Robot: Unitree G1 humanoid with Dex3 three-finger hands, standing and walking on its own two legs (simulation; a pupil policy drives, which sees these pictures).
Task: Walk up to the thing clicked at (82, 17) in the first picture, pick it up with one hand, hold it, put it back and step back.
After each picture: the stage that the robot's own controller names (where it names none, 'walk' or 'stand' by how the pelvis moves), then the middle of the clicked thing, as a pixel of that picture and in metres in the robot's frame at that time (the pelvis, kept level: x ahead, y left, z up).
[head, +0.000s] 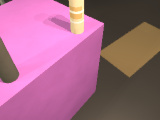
stand; (76, 8) +0.72 +0.04 +0.09
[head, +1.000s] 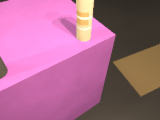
rise first; (84, 14) +0.64 +0.02 +0.11
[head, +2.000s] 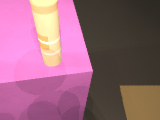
sink last; (49, 35) +0.44 +0.17 +0.12
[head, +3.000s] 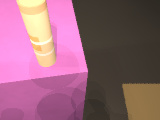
rise first; (41, 35) +0.44 +0.15 +0.12
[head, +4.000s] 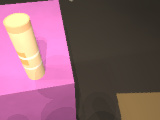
stand; (28, 51) +0.43 +0.20 +0.10
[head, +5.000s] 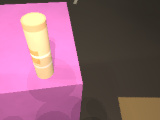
stand; (40, 50) +0.43 +0.17 +0.09
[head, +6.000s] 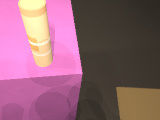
stand; (39, 36) +0.46 +0.16 +0.10
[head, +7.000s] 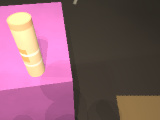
stand; (29, 48) +0.45 +0.21 +0.09
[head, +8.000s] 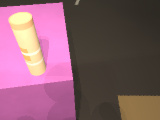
stand; (30, 47) +0.46 +0.21 +0.09
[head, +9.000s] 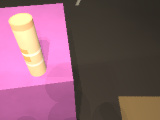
stand; (30, 48) +0.46 +0.21 +0.09
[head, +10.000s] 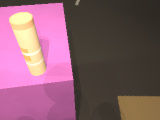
stand; (30, 47) +0.46 +0.20 +0.09
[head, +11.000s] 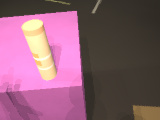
rise first; (41, 53) +0.45 +0.20 +0.09
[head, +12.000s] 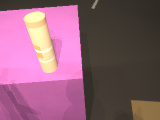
go down; (43, 45) +0.48 +0.19 +0.10
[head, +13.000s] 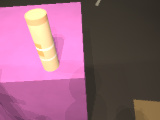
go down; (44, 43) +0.48 +0.18 +0.10
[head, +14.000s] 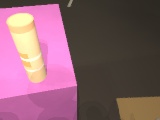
go down; (30, 52) +0.43 +0.17 +0.12
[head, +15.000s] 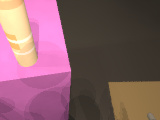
close in; (19, 33) +0.45 +0.18 +0.14
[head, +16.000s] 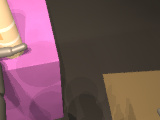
close; (0, 22) +0.48 +0.20 +0.16
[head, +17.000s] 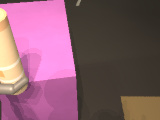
lift; (5, 58) +0.33 +0.22 +0.19
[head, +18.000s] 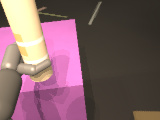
lift; (30, 37) +0.33 +0.15 +0.28
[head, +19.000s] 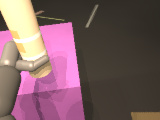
hold; (27, 34) +0.34 +0.15 +0.30
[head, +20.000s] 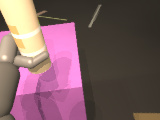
hold; (25, 28) +0.32 +0.14 +0.32
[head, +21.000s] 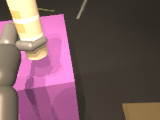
crouch; (26, 16) +0.41 +0.15 +0.29
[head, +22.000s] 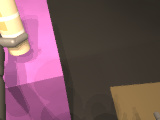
lower; (6, 14) +0.49 +0.19 +0.22
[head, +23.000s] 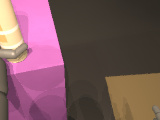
lower; (5, 25) +0.47 +0.20 +0.16
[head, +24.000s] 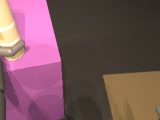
lower; (1, 22) +0.48 +0.20 +0.16
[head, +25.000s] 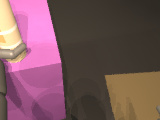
lower; (3, 25) +0.47 +0.20 +0.15
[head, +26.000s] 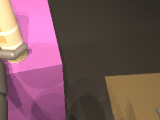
lower; (4, 25) +0.47 +0.20 +0.15
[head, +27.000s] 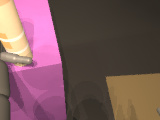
withdraw; (10, 31) +0.45 +0.18 +0.15
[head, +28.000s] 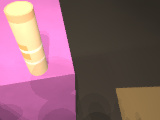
sink last; (30, 44) +0.43 +0.17 +0.13
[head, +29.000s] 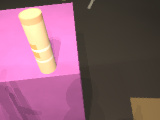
stand; (40, 44) +0.46 +0.19 +0.13
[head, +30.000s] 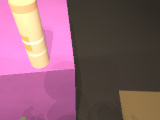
stand; (32, 36) +0.45 +0.18 +0.15
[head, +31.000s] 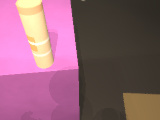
stand; (38, 37) +0.46 +0.17 +0.14
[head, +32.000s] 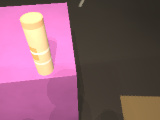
stand; (39, 47) +0.47 +0.18 +0.09
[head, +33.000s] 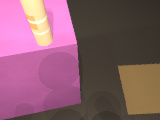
walk; (37, 16) +0.55 +0.18 +0.11
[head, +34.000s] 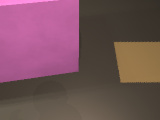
walk; out of the picture +0.81 +0.15 +0.12
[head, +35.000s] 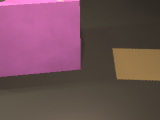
stand; out of the picture +1.09 +0.17 +0.11
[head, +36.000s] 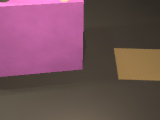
stand; out of the picture +1.08 +0.13 +0.09
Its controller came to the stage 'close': yes
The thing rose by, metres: 0.21
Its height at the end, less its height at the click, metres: +0.00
